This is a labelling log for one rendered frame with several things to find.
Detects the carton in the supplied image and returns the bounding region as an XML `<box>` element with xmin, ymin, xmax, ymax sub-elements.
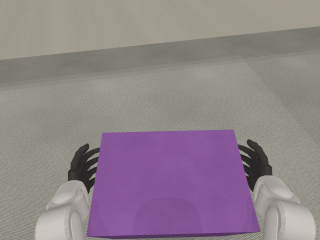
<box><xmin>86</xmin><ymin>129</ymin><xmax>261</xmax><ymax>239</ymax></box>

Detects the left robot forearm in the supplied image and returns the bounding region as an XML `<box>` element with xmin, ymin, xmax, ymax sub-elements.
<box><xmin>34</xmin><ymin>180</ymin><xmax>90</xmax><ymax>240</ymax></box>

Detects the left robot hand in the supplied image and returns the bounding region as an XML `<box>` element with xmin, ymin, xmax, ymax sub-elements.
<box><xmin>68</xmin><ymin>143</ymin><xmax>100</xmax><ymax>194</ymax></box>

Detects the right robot hand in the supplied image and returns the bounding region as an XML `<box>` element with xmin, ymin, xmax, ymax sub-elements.
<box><xmin>237</xmin><ymin>139</ymin><xmax>273</xmax><ymax>192</ymax></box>

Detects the right robot forearm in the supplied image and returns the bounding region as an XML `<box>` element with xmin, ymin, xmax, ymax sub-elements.
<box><xmin>252</xmin><ymin>175</ymin><xmax>317</xmax><ymax>240</ymax></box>

